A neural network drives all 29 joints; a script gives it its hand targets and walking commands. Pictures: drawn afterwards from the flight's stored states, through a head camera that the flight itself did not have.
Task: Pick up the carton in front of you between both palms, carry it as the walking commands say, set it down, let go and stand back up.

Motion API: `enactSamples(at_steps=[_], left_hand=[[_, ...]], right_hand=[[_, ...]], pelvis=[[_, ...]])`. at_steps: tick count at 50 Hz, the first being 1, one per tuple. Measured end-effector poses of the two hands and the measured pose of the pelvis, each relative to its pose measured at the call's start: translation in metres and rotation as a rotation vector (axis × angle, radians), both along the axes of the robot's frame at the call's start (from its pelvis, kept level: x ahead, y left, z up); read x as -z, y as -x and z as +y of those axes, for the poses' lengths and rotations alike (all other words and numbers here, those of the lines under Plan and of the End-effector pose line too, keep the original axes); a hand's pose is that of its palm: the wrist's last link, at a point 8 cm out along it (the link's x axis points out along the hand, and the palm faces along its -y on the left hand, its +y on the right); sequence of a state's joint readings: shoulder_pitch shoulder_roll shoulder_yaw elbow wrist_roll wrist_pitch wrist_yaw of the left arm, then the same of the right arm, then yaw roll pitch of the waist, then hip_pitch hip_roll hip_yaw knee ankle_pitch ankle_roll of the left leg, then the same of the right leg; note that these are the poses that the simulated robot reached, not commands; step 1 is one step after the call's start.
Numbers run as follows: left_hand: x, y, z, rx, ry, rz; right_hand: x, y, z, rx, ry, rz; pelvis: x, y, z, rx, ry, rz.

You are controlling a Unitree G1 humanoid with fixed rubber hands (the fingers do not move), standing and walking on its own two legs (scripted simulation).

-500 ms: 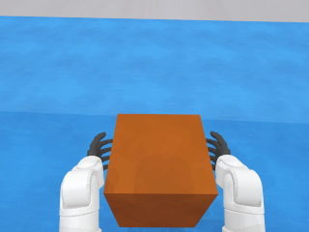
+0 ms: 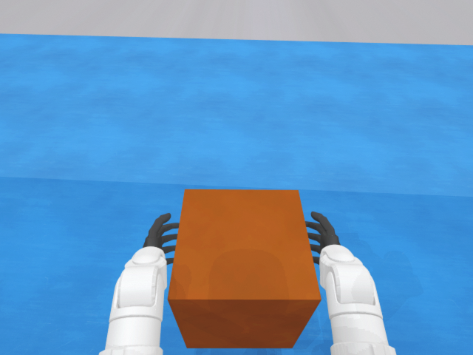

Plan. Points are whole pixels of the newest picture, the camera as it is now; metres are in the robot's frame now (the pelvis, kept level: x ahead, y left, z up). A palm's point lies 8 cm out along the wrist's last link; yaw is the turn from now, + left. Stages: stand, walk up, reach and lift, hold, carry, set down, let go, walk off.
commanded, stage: carry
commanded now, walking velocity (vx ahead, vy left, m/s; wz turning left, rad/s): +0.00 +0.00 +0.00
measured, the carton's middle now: (240, 271) +0.29 +0.00 -0.04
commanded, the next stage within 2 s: hold in 1.08 s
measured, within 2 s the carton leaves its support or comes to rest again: neither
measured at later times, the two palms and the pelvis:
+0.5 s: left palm (157, 263) +0.26 +0.14 +0.04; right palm (336, 261) +0.26 -0.16 +0.04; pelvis -0.02 -0.01 +0.00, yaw +0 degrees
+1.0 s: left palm (163, 265) +0.26 +0.13 +0.04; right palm (343, 264) +0.26 -0.17 +0.04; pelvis -0.03 -0.02 +0.00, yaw +0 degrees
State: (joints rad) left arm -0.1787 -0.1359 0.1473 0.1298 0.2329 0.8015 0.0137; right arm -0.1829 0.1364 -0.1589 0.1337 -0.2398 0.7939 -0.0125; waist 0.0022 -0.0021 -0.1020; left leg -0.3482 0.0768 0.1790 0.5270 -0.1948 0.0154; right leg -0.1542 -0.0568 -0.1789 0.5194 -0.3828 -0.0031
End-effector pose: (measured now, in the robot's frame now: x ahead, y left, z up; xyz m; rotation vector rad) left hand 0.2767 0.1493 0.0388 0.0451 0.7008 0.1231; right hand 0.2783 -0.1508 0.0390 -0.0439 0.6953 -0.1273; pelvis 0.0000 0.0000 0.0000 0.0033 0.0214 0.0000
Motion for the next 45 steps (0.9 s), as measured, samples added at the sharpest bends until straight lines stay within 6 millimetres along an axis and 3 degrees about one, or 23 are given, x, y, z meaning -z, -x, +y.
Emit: enactSamples(at_steps=[11,22,45], left_hand=[[0.000,0.001,-0.004,-0.001,0.007,-0.059],[0.001,0.013,-0.007,-0.003,0.004,-0.035],[0.000,0.017,-0.017,0.000,0.004,-0.038]], right_hand=[[-0.001,0.002,-0.004,0.008,-0.007,-0.059],[0.000,0.013,-0.007,0.005,-0.003,-0.035],[0.000,0.019,-0.018,0.010,-0.006,-0.038]], pelvis=[[0.000,0.017,-0.003,0.001,0.003,0.007],[0.001,0.020,-0.007,0.001,0.002,0.005],[0.002,0.027,-0.016,0.003,0.001,0.001]])
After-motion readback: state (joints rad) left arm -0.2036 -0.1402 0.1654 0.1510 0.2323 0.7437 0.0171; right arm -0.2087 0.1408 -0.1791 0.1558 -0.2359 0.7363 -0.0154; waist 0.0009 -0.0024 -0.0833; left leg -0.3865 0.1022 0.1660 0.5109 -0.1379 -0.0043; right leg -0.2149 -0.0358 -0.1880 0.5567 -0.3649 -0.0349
